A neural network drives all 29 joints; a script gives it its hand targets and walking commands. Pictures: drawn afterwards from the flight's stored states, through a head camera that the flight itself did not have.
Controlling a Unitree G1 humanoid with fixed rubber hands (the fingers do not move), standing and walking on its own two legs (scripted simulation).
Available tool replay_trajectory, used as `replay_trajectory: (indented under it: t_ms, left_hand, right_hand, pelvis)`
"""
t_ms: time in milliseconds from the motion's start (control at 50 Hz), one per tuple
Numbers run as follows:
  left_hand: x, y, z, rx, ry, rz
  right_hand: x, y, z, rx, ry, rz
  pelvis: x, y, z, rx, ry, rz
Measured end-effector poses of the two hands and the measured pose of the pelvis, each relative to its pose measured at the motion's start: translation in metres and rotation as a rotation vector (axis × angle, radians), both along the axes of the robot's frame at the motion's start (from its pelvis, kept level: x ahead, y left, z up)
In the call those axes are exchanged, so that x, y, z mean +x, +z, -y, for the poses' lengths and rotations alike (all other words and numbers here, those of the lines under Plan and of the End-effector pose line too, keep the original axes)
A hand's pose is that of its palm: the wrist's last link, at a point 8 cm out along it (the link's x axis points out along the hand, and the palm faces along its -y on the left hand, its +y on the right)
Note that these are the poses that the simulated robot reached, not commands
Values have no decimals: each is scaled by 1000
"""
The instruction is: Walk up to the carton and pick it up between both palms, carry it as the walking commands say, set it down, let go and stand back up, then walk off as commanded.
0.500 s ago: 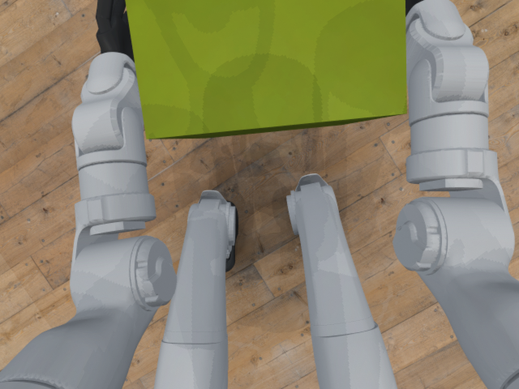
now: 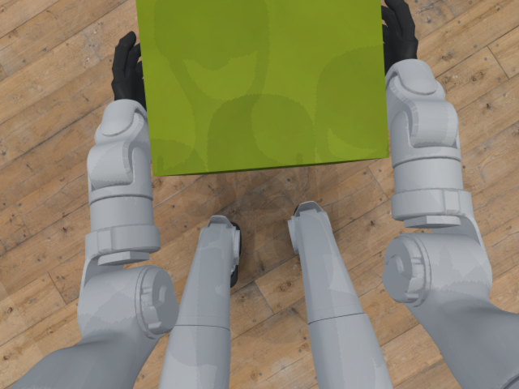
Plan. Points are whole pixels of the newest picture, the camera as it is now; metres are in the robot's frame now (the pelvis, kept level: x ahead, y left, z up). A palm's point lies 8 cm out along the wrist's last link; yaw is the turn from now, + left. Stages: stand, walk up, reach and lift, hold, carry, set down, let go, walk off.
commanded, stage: reach and lift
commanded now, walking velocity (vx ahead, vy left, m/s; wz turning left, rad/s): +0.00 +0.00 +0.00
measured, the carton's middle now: (262, 82) +0.49 -0.02 -0.11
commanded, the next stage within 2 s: none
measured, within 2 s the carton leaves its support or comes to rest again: neither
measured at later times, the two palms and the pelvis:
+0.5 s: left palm (84, 87) +0.45 +0.16 +0.04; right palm (438, 44) +0.46 -0.19 +0.04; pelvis +0.05 +0.00 +0.07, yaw +0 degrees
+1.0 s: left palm (10, 71) +0.44 +0.17 +0.12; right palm (486, 7) +0.45 -0.18 +0.12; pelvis +0.14 +0.00 +0.12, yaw +0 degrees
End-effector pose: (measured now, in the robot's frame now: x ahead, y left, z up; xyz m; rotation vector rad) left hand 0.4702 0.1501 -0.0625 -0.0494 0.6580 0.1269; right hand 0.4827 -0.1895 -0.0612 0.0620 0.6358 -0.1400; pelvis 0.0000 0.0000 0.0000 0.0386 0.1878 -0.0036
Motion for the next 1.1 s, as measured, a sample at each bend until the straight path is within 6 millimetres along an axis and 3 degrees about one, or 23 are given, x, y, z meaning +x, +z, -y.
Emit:
replay_trajectory:
  t_ms: [380, 520, 680, 900, 1100]
  left_hand:
    - [-15, 71, -5, 1, -14, 6]
    - [-21, 109, -5, -5, -36, -47]
    - [-20, 153, -4, -24, -55, -36]
    - [-27, 166, -7, -12, -68, -76]
    - [-43, 190, -23, -25, -20, -38]
  right_hand:
    - [-17, 70, -3, 6, 3, 6]
    - [-28, 107, -3, 6, 8, -46]
    - [-28, 155, -1, 7, 9, -35]
    - [-38, 166, -3, 2, 8, -76]
    - [-40, 192, -20, -2, 39, -37]
  pelvis:
    - [24, 51, -1, -20, 2, 40]
    - [57, 69, -2, -23, 6, -80]
    - [91, 91, -1, -28, 9, -34]
    - [126, 116, -1, -39, 9, 41]
    - [146, 129, -2, -46, 21, 79]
